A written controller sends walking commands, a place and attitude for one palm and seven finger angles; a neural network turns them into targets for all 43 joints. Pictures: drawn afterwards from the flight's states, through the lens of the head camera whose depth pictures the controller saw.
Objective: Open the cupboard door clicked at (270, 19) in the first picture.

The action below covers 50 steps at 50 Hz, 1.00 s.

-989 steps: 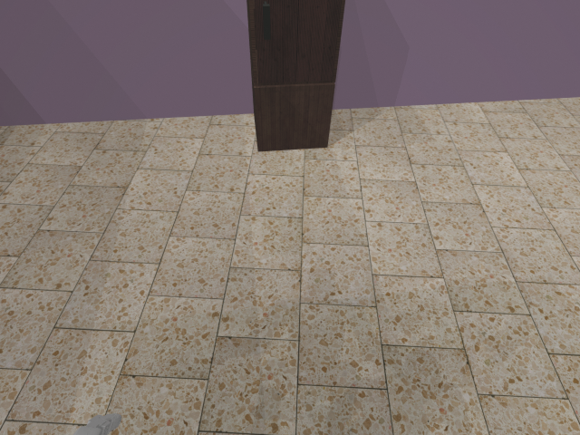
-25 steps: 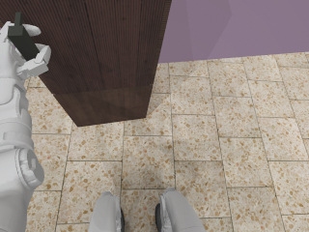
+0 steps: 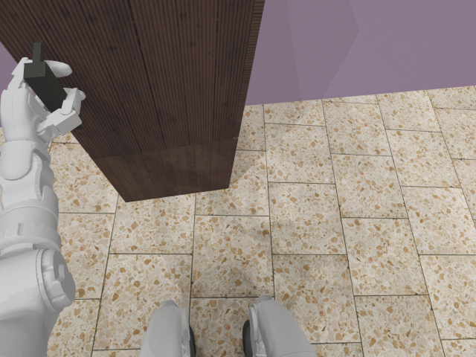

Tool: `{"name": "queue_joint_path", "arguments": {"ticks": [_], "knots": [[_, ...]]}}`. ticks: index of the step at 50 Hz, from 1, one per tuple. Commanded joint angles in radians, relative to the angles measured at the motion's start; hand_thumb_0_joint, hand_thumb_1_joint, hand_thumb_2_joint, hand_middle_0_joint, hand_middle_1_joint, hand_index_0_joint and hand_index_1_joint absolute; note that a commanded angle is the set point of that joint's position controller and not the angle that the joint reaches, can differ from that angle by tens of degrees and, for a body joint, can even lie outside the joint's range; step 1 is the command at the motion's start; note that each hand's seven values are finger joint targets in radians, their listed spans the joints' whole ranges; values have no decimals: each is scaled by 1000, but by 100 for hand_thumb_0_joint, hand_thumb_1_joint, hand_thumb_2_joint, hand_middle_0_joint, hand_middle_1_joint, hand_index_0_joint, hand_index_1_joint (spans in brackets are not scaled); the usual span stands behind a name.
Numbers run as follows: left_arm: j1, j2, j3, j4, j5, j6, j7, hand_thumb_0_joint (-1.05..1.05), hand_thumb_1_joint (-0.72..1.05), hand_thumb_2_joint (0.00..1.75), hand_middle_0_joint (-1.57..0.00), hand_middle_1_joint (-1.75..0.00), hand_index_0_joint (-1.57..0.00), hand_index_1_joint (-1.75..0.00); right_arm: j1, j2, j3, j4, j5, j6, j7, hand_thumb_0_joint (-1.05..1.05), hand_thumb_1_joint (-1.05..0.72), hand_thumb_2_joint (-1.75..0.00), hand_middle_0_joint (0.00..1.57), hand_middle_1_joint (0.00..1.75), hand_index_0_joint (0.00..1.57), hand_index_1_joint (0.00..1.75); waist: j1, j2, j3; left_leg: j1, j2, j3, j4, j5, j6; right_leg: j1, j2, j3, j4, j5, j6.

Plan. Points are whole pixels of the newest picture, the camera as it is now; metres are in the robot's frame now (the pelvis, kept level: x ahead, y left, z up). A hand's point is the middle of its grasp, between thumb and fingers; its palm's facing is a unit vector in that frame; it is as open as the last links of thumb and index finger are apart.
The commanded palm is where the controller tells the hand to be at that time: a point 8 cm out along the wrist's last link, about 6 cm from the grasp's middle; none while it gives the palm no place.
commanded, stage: pull the door open along its arc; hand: left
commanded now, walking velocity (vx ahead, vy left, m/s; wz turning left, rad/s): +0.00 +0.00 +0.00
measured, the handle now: (56, 88) +0.54 +0.25 +0.04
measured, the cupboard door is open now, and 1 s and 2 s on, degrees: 2 50 54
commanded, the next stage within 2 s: open thumb and fingers to let go in 0.72 s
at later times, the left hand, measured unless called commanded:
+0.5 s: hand (131, 193) +0.36 +0.13 +0.05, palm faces +0.45 -0.89 +0.05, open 6.5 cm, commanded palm +0.28 +0.17 +0.04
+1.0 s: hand (192, 223) +0.31 +0.05 +0.05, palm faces +0.48 -0.88 -0.05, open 6.7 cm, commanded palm +0.26 +0.09 +0.04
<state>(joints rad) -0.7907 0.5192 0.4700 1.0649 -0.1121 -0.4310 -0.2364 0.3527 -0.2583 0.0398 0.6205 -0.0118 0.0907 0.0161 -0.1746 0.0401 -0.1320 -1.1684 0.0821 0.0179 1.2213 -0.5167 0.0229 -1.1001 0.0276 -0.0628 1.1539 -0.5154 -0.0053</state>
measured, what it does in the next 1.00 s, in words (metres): shifts its weight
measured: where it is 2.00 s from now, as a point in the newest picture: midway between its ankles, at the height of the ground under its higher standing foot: outside the picture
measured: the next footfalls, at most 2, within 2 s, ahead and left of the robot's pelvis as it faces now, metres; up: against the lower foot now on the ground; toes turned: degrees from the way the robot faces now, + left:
none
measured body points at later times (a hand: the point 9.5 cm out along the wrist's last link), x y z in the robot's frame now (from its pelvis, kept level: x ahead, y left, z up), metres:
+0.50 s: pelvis +0.02 -0.01 +0.02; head +0.10 -0.01 +0.46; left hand +0.33 +0.17 +0.05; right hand +0.18 -0.23 -0.10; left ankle +0.02 +0.10 -0.63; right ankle +0.01 -0.12 -0.63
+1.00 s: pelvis +0.01 -0.06 +0.02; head +0.09 -0.08 +0.46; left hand +0.28 +0.09 +0.05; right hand +0.21 -0.26 -0.10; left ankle +0.02 +0.10 -0.63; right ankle +0.01 -0.12 -0.63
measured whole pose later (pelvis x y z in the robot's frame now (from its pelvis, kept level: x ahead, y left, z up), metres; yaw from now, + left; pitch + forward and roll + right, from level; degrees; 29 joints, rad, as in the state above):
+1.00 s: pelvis +0.01 -0.06 +0.02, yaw +6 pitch +17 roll +2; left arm 0.04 -0.12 -0.16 0.30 0.11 -0.39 0.59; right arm 0.16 -0.18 0.00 0.61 -0.08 -0.04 0.02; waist -0.01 0.02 -0.18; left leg -0.93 0.03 -0.03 1.11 -0.49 -0.06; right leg -0.88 -0.01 -0.12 1.16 -0.59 -0.09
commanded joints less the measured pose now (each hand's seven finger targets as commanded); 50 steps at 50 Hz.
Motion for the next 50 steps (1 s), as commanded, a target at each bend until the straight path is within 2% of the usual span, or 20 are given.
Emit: {"name": "queue_joint_path", "arguments": {"ticks": [1,7,10,11,12,13,16,17,20,21,23,26,27,31,34,37,40,41,43,50], "knots": [[-124,201,-10,-282,-30,-71,-27,0,90,90,-40,-135,-40,-135,143,-177,-78,-81,6,-10,-8,0,-90,-90,20,30,20,30,68,85,-548,482,-47,-58,-148,483,5,292,36,22,-137,428,-14],[156,41,-86,-483,-78,-74,-2,0,90,90,-40,-135,-40,-135,92,-154,-94,-121,21,-22,6,0,-90,-90,20,30,20,30,100,75,-494,517,-53,-33,-188,535,2,342,32,16,-165,492,-9],[309,-57,-143,-594,-98,-84,23,0,90,90,-40,-135,-40,-135,61,-142,-102,-144,26,-38,14,0,-90,-90,20,30,20,30,114,32,-463,512,-55,-28,-207,528,-1,372,29,9,-169,499,-9],[320,-101,-22,-661,-165,-81,178,0,90,90,-40,-135,-40,-135,35,-115,-100,-150,13,-48,11,0,-90,-90,20,30,20,30,187,96,-442,504,-55,-19,-220,564,-14,363,22,1,-170,489,-10],[391,-229,-141,-645,-138,-68,256,0,90,90,-40,-135,-40,-135,26,-104,-94,-146,9,-56,24,0,-90,-90,20,30,20,30,152,67,-397,512,-50,-23,-225,556,-23,332,24,-13,-167,456,-5],[402,-276,-178,-666,-125,-65,310,0,90,90,-40,-135,-40,-135,16,-106,-96,-145,7,-59,31,0,-90,-90,20,30,20,30,140,47,-354,503,-45,-31,-226,543,-29,307,21,-20,-166,433,-6],[453,-305,-212,-779,-45,-82,472,0,90,90,-40,-135,-40,-135,-1,-102,-103,-150,-18,-65,42,0,-90,-90,20,30,20,30,153,-12,-391,499,-48,-33,-220,532,-31,351,17,-15,-143,445,-12],[509,-366,-253,-776,-17,-80,522,0,90,90,-40,-135,-40,-135,-16,-91,-103,-157,-25,-66,49,0,-90,-90,20,30,20,30,159,-11,-388,495,-53,-26,-221,520,-31,360,13,-14,-142,450,-12],[539,-460,-341,-845,68,-82,662,0,90,90,-40,-135,-40,-135,-61,-74,-102,-170,-42,-65,61,0,-90,-90,20,30,20,30,164,-14,-386,479,-63,-19,-218,475,-30,375,4,-11,-136,441,-17],[575,-449,-332,-870,97,-80,709,0,90,90,-40,-135,-40,-135,-65,-73,-104,-179,-46,-65,61,0,-90,-90,20,30,20,30,176,-57,-401,469,-63,-27,-219,469,-29,398,5,-12,-132,437,-20],[629,-521,-414,-892,155,-69,775,0,90,90,-40,-135,-40,-135,-95,-58,-102,-180,-50,-67,66,0,-90,-90,20,30,20,30,172,-63,-401,476,-67,-22,-218,456,-27,403,0,-8,-138,445,-19],[707,-543,-480,-923,221,-55,798,0,90,90,-40,-135,-40,-135,-119,-45,-98,-191,-59,-73,54,0,-90,-90,20,30,20,30,174,-119,-371,454,-74,-20,-225,402,-21,436,-1,1,-161,442,-23],[717,-575,-519,-955,229,-54,799,0,90,90,-40,-135,-40,-135,-138,-35,-97,-196,-60,-78,50,0,-90,-90,20,30,20,30,173,-93,-379,466,-77,-13,-227,388,-20,442,-6,6,-167,444,-21],[832,-606,-562,-998,226,-38,800,0,90,90,-40,-135,-40,-135,-182,-14,-83,-208,-59,-101,28,0,-90,-90,20,30,20,30,183,-122,-320,449,-86,-10,-240,314,-18,472,-14,23,-215,399,-19],[971,-661,-616,-1049,223,-26,795,0,90,90,-40,-135,-40,-135,-216,9,-67,-215,-61,-122,24,0,-90,-90,20,30,20,30,196,-96,-298,458,-92,-3,-243,319,-21,492,-22,26,-224,436,-17],[856,-703,-678,-1045,262,-10,818,0,90,90,-40,-135,-40,-135,-232,12,-59,-202,-67,-145,19,0,-90,-90,20,30,20,30,163,-67,-250,437,-92,-18,-225,282,-20,422,-29,29,-223,380,-16],[755,-732,-687,-993,269,0,847,0,90,90,-40,-135,-40,-135,-235,14,-55,-176,-73,-169,14,0,-90,-90,20,30,20,30,144,-88,-242,413,-97,-29,-195,247,-23,383,-40,43,-226,357,-7],[644,-708,-667,-977,272,-4,861,0,90,90,-40,-135,-40,-135,-231,11,-57,-159,-73,-173,9,0,-90,-90,20,30,20,30,120,-123,-226,397,-95,-36,-181,231,-21,359,-44,51,-233,332,-2],[681,-681,-624,-947,259,-9,863,0,76,84,-39,-134,-39,-134,-233,13,-62,-154,-76,-178,1,0,-90,-90,20,30,20,30,146,-141,-277,367,-103,-35,-167,217,-25,402,-62,87,-240,350,9],[664,-643,-617,-984,224,-27,816,0,27,63,-35,-128,-35,-128,-210,7,-75,-150,-71,-178,-11,0,-90,-90,20,30,20,30,144,-170,-333,315,-106,-31,-152,215,-26,519,-107,181,-273,466,39]]}}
